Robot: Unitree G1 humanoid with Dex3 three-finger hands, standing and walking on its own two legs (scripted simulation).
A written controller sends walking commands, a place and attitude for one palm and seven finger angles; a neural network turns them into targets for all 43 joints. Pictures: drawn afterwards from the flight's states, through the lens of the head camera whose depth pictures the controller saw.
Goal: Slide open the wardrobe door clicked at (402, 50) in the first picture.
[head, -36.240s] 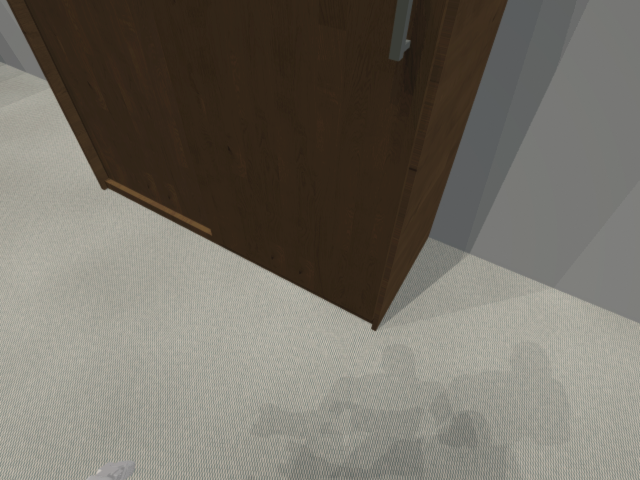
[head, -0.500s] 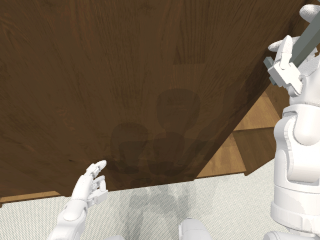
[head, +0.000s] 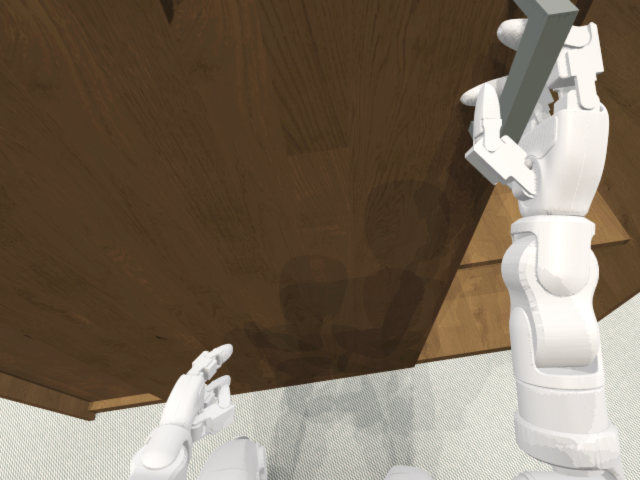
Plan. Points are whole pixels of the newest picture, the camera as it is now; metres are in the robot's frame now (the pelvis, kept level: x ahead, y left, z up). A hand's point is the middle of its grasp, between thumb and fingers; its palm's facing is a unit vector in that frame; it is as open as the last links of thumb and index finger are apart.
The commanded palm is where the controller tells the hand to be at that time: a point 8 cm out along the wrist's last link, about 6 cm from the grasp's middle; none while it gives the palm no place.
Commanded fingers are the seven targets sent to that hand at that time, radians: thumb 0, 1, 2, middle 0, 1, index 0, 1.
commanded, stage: step sideways, sliding the door along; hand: right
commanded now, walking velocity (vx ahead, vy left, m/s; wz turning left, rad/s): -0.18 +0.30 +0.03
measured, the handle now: (506, 87) +0.38 -0.20 +0.25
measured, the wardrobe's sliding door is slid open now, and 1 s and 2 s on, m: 0.45 0.58 0.63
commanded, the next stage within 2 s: stop walking and hold the door there in 1.26 s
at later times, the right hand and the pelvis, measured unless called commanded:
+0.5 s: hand (374, 161) +0.34 -0.09 +0.23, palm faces +0.14 +0.99 +0.01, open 6.9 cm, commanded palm +0.32 -0.09 +0.20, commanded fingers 0.00 -0.90 -0.90 0.45 1.40 0.45 1.40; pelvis -0.02 +0.06 -0.02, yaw +0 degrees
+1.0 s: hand (308, 163) +0.34 -0.03 +0.23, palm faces +0.38 +0.92 -0.05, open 6.9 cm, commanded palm +0.31 -0.01 +0.21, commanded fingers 0.00 -0.90 -0.90 0.45 1.40 0.45 1.40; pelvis -0.05 +0.18 -0.03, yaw -1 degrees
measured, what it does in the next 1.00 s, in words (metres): steps to the left: left foot, then right foot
